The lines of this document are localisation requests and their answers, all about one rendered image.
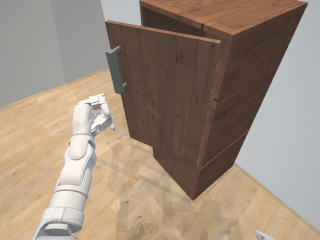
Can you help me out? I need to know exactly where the handle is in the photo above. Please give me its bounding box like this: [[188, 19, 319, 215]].
[[105, 46, 128, 94]]

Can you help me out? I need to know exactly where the left robot hand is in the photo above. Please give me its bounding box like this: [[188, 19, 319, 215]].
[[72, 93, 116, 140]]

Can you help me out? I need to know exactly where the right robot hand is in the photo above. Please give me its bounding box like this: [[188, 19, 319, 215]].
[[255, 230, 275, 240]]

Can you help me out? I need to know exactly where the cupboard door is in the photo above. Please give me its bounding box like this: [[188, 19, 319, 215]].
[[105, 20, 221, 165]]

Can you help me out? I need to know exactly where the left robot forearm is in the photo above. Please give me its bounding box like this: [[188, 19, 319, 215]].
[[32, 134, 97, 240]]

